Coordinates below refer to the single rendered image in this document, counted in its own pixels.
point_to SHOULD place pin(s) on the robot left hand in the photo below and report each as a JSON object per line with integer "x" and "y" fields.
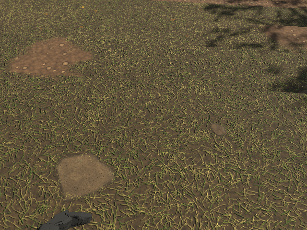
{"x": 66, "y": 220}

